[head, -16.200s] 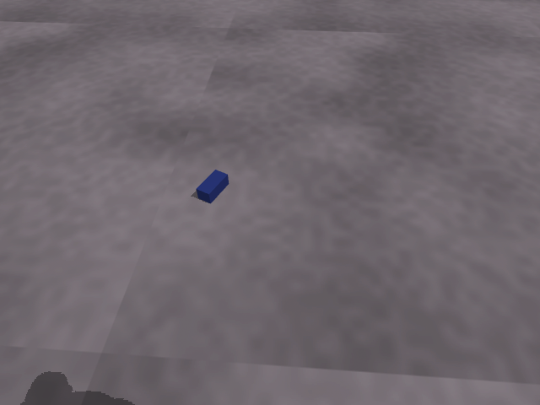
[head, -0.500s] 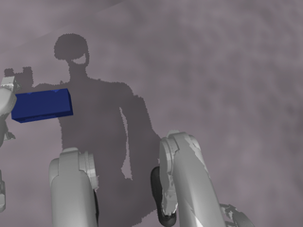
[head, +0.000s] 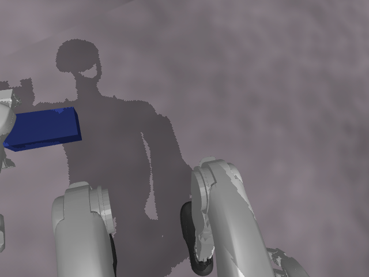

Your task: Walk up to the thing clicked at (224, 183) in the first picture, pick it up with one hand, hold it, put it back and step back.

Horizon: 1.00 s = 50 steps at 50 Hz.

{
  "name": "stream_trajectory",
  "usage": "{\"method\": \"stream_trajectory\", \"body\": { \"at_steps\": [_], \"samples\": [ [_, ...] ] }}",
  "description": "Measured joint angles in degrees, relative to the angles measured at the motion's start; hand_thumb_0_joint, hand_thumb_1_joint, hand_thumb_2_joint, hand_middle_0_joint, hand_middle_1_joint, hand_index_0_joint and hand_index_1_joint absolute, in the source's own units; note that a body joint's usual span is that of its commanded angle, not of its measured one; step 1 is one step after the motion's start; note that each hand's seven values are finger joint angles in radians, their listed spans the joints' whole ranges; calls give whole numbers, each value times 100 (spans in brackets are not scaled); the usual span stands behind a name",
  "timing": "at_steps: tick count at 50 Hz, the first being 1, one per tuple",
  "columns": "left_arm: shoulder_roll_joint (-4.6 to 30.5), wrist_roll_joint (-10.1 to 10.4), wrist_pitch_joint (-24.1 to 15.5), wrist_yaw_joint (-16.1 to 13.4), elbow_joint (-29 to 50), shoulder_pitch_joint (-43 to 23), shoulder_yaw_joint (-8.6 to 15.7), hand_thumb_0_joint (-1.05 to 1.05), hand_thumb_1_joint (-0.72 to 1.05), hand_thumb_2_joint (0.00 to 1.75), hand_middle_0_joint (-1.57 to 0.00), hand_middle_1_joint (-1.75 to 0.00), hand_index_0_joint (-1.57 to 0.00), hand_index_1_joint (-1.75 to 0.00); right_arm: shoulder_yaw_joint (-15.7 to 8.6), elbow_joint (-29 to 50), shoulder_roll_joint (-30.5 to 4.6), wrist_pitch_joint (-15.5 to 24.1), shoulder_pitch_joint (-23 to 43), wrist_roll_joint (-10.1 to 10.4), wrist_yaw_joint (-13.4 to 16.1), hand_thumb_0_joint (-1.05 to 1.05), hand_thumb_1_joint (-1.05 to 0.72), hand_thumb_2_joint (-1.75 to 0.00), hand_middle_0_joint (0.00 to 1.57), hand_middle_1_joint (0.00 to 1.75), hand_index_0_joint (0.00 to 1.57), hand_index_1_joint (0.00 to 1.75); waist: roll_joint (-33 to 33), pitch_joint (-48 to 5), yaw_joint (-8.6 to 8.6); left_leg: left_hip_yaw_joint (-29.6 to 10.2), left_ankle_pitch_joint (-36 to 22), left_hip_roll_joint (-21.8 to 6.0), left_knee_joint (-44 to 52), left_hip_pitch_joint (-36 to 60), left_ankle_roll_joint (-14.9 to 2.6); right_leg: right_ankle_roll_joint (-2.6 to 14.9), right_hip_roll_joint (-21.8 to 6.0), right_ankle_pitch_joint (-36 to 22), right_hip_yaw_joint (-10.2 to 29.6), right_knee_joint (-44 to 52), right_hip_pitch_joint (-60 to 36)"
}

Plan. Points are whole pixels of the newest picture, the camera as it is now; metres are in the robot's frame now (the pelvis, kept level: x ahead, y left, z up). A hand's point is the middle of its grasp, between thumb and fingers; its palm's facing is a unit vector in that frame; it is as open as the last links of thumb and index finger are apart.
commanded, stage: rise first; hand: left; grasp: from above
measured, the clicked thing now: (44, 129) +0.49 +0.26 -0.30
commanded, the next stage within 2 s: approach in 1.14 s
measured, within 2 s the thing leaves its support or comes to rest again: neither
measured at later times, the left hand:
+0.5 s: hand (7, 134) +0.44 +0.30 -0.18, palm faces -0.44 -0.07 -0.89, open 14.3 cm
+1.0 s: hand (2, 132) +0.44 +0.30 -0.17, palm faces -0.45 -0.06 -0.89, open 14.2 cm
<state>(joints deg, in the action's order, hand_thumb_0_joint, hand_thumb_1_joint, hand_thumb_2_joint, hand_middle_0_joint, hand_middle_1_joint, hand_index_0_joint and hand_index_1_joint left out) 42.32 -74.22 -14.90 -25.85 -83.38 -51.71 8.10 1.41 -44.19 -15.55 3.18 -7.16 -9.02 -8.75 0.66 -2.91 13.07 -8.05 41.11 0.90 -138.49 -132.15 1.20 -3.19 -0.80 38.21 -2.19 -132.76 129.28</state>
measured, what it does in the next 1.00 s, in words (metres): stands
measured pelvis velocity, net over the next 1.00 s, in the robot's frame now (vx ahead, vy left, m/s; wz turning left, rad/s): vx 0.00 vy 0.00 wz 0.00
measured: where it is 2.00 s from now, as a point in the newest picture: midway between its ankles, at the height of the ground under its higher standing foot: (154, 266)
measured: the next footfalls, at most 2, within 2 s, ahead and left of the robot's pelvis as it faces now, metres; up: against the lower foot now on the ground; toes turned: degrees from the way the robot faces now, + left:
none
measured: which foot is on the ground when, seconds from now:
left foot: down 0.00-1.00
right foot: down 0.00-1.00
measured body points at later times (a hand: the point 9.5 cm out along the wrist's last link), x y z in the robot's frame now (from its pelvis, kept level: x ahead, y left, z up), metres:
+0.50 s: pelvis +0.00 +0.00 +0.00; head +0.24 +0.07 +0.37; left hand +0.46 +0.30 -0.13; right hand +0.04 -0.28 -0.10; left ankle +0.07 +0.13 -0.30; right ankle +0.10 -0.13 -0.30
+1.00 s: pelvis +0.00 +0.00 +0.00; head +0.23 +0.07 +0.38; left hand +0.46 +0.30 -0.12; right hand +0.05 -0.28 -0.10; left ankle +0.07 +0.13 -0.30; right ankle +0.10 -0.13 -0.30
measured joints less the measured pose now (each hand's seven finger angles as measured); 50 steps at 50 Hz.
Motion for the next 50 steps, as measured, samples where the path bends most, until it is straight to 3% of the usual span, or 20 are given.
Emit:
{"method": "stream_trajectory", "body": {
  "at_steps": [24,50],
  "samples": [
    [85,3,117,-4,-153,-154,-54,0,-57,106,-9,-101,-7,-102,131,39,-30,43,-138,-11,-53,0,-91,-90,20,30,21,30,-21,45,161,-40,-44,14,-62,-72,5,-1,7,-50,-31,-32,50],
    [80,40,125,138,-190,-273,-229,0,-56,105,-9,-102,-8,-103,134,59,-47,100,-142,58,-30,0,-91,-90,20,30,20,30,-39,-14,122,-16,-100,30,41,-14,-2,6,-12,-83,-20,57,-16]
  ]
}}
